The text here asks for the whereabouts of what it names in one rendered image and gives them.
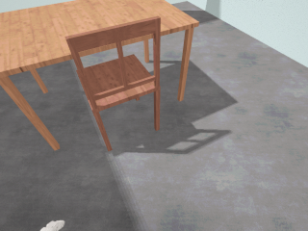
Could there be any chair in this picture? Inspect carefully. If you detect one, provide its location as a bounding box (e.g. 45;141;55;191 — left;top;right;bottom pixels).
65;15;161;151

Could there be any table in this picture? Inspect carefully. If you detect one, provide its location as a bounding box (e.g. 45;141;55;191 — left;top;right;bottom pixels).
0;0;199;150

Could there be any left robot hand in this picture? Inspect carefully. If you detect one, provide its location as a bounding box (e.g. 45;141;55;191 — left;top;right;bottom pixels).
40;220;64;231

